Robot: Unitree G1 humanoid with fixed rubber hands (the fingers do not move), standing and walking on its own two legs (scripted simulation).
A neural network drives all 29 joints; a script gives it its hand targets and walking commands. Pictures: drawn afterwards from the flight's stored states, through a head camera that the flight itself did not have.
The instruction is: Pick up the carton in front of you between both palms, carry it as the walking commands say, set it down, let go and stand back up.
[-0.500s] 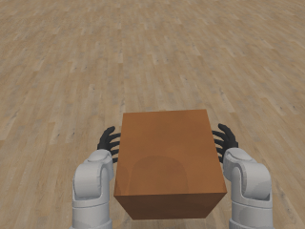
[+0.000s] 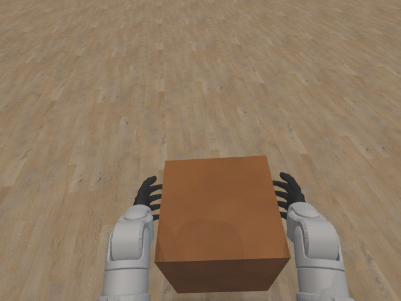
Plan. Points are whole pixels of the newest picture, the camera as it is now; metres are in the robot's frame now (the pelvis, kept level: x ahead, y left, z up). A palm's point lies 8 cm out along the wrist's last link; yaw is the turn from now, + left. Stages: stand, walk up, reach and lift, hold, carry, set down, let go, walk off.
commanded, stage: carry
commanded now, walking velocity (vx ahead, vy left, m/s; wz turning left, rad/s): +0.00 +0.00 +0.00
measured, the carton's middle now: (218, 228) +0.27 +0.00 -0.02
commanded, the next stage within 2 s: hold in 1.26 s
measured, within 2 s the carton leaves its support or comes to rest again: neither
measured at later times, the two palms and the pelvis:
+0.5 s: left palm (145, 227) +0.24 +0.14 +0.04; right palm (300, 224) +0.25 -0.15 +0.05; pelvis -0.04 -0.01 +0.00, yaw +0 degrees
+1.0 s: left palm (147, 232) +0.23 +0.14 +0.04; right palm (304, 231) +0.24 -0.16 +0.05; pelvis -0.05 -0.01 +0.00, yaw +0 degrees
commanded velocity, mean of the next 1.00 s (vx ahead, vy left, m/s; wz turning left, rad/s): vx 0.00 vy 0.00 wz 0.00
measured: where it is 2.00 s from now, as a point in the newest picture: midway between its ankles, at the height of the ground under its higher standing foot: outside the picture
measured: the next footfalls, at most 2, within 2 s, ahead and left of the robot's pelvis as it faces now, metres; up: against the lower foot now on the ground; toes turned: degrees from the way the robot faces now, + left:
none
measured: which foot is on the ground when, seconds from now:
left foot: down 0.00-1.00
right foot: down 0.00-1.00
